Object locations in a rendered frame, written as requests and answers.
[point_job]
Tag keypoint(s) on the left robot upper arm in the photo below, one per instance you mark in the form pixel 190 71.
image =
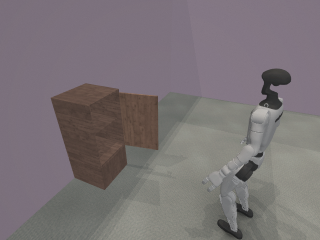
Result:
pixel 259 119

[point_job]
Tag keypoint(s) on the left robot shin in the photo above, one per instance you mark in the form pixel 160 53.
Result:
pixel 230 211

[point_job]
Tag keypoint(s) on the cupboard door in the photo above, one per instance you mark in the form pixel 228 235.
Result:
pixel 139 113

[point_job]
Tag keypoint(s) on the robot left forearm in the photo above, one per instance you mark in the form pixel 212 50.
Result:
pixel 242 158

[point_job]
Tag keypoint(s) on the left robot hand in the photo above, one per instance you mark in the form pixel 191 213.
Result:
pixel 215 178

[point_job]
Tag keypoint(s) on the robot right thigh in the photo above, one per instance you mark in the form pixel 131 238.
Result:
pixel 242 183

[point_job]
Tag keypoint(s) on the right robot hand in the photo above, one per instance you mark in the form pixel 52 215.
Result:
pixel 243 140

